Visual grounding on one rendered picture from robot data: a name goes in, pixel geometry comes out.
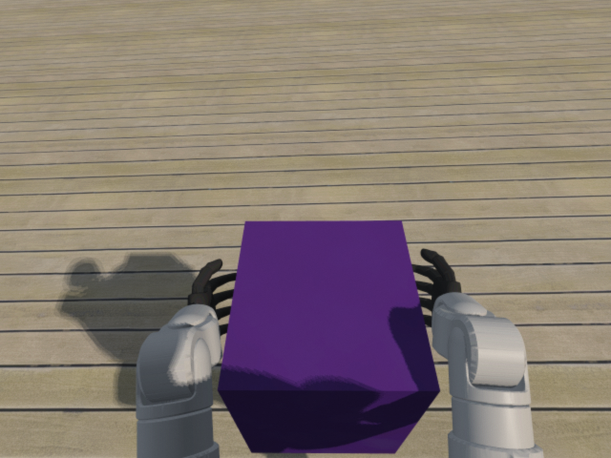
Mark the robot left hand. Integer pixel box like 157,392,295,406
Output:
187,259,237,335

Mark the robot left forearm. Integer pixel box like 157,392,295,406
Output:
136,304,222,458

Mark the robot right forearm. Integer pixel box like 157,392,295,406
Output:
432,292,544,458

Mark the carton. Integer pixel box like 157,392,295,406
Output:
218,220,440,453

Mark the robot right hand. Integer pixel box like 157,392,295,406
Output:
411,249,462,327

